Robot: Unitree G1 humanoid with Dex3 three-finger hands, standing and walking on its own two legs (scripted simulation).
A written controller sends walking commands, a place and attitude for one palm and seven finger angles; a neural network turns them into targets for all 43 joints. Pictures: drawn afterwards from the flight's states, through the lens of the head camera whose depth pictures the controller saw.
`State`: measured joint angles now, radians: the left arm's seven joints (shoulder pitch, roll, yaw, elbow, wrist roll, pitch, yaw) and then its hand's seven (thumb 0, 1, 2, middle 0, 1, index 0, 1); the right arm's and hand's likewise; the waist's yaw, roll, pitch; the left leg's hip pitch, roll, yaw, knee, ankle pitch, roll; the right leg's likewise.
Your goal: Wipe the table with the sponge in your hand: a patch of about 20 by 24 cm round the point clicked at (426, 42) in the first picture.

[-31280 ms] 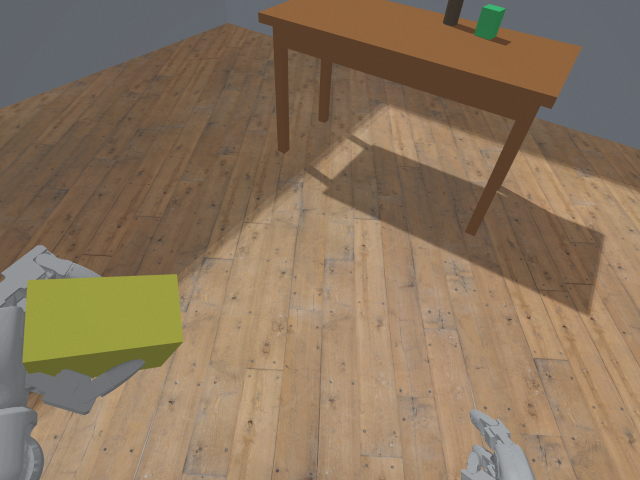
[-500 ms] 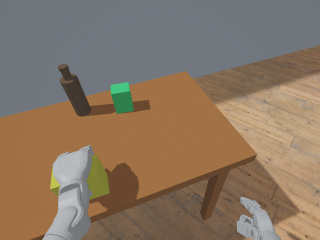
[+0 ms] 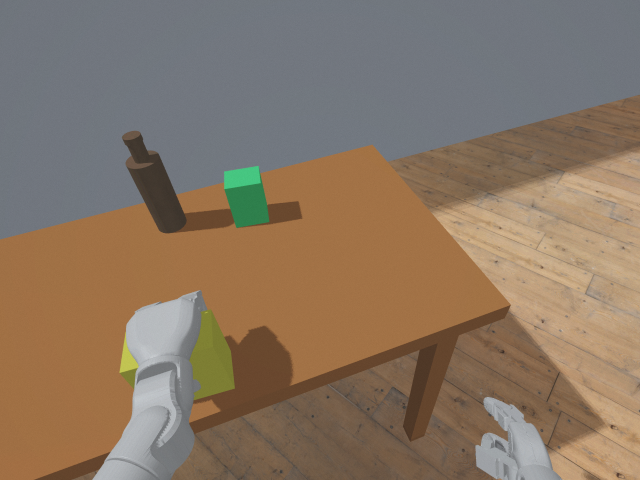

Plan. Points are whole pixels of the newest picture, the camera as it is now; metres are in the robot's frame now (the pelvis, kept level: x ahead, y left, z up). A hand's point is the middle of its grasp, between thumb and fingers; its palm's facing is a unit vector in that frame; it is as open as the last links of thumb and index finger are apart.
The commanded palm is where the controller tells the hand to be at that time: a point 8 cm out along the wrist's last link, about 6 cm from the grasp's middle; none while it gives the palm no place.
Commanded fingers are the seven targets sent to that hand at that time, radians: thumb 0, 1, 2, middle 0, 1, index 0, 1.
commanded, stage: slide across to the third lane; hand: left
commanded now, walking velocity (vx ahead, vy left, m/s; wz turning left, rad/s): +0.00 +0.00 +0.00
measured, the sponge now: (186, 367) +0.26 +0.24 -0.03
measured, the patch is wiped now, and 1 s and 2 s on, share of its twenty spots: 0.80 1.00 1.00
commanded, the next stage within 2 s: wipe forward along the third lane in 0.30 s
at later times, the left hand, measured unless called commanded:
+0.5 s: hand (225, 331) +0.30 +0.19 +0.01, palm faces -0.03 -0.08 -1.00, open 10.1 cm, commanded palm +0.27 +0.18 +0.05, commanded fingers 0.00 0.10 1.30 -1.20 -1.60 -1.20 -1.60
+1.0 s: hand (221, 303) +0.35 +0.21 +0.01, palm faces -0.08 -0.02 -1.00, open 10.0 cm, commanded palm +0.33 +0.21 +0.04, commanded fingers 0.00 0.10 1.30 -1.20 -1.60 -1.20 -1.60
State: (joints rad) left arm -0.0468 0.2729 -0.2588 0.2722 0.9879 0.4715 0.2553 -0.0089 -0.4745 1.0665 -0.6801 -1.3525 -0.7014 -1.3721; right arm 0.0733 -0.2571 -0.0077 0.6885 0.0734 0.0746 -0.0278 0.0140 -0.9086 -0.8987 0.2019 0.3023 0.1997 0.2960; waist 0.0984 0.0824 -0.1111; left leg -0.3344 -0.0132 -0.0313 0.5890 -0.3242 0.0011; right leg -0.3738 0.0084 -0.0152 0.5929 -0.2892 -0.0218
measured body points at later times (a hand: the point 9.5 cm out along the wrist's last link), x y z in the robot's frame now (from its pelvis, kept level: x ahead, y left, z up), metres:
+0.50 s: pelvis +0.00 -0.01 +0.00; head -0.01 -0.04 +0.45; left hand +0.30 +0.19 +0.07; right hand +0.23 -0.21 -0.10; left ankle -0.01 +0.12 -0.73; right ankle +0.01 -0.11 -0.73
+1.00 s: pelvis -0.02 -0.01 +0.00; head +0.01 -0.04 +0.45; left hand +0.35 +0.21 +0.06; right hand +0.15 -0.26 -0.13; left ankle -0.01 +0.12 -0.73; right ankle +0.01 -0.11 -0.73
